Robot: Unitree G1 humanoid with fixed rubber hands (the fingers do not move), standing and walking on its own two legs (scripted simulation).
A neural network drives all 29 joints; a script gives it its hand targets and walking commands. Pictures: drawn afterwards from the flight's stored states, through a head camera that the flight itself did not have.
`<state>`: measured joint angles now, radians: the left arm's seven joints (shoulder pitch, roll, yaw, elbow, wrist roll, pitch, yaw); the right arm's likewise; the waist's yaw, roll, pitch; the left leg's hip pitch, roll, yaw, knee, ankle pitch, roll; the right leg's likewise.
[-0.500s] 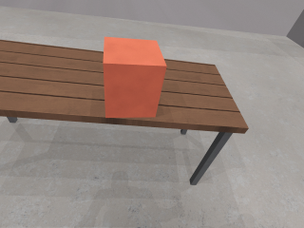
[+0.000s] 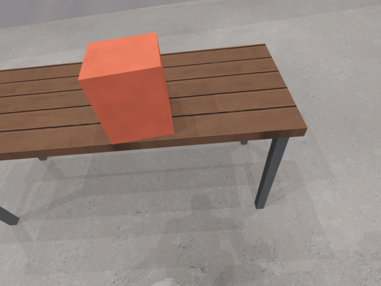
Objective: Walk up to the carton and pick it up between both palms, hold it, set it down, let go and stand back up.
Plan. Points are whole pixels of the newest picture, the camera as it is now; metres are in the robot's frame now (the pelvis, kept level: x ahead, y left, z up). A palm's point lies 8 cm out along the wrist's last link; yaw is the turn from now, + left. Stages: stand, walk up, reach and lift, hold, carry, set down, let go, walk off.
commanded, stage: walk up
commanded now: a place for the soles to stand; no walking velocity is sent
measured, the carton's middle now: (133, 90) +0.69 +0.19 +0.03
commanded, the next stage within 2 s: none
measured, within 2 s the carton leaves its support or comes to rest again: neither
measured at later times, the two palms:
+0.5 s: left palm out of the picture +0.15 +0.22 -0.10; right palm out of the picture +0.15 -0.43 -0.09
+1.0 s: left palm out of the picture +0.11 +0.35 -0.10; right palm (346, 269) +0.20 -0.32 -0.13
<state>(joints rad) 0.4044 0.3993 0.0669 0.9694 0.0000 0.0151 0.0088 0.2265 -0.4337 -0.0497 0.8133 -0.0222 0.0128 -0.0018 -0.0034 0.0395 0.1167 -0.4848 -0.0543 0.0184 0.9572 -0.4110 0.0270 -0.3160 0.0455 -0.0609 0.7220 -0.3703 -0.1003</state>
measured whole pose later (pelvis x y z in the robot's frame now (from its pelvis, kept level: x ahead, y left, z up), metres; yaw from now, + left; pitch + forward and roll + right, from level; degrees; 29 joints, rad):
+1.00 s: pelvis +0.07 -0.01 -0.03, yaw +4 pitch -4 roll -3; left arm 0.28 0.44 0.07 0.86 0.00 -0.06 0.11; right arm 0.16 -0.45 -0.05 0.82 -0.03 0.05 0.02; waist -0.01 0.09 0.13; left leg -0.49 0.02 -0.05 0.96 -0.41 0.01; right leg -0.37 -0.06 0.12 0.97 -0.49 0.04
